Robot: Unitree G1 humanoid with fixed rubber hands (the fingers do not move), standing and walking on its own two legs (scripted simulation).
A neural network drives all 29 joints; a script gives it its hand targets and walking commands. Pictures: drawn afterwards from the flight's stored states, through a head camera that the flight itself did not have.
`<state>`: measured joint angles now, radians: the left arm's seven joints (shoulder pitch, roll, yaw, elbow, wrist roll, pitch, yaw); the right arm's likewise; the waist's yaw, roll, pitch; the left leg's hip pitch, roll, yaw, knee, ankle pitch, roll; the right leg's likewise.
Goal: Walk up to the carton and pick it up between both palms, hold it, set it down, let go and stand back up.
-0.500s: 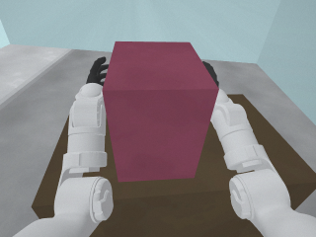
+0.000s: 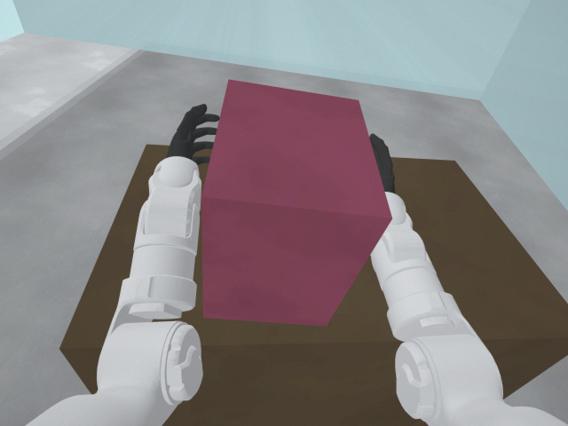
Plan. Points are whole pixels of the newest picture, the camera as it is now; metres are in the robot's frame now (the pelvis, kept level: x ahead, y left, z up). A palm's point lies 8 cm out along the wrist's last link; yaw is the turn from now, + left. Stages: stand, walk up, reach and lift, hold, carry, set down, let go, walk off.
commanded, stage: set down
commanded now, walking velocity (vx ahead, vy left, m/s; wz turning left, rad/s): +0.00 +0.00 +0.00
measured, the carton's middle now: (280, 210) +0.36 +0.01 +0.15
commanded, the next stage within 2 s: none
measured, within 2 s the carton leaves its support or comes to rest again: neither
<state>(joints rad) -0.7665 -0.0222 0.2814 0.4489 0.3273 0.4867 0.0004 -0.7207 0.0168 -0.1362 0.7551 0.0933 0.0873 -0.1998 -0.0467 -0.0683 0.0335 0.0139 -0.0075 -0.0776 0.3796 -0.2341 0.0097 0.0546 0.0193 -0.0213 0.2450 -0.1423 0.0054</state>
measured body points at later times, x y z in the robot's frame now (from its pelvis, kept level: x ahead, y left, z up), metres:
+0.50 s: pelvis +0.01 +0.01 +0.00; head -0.02 +0.05 +0.45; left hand +0.42 +0.14 +0.18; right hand +0.40 -0.14 +0.16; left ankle +0.00 +0.11 -0.75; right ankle +0.01 -0.12 -0.75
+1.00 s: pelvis +0.01 +0.01 +0.00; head -0.01 +0.04 +0.45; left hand +0.44 +0.14 +0.14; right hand +0.41 -0.14 +0.13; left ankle +0.00 +0.11 -0.75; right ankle +0.01 -0.12 -0.75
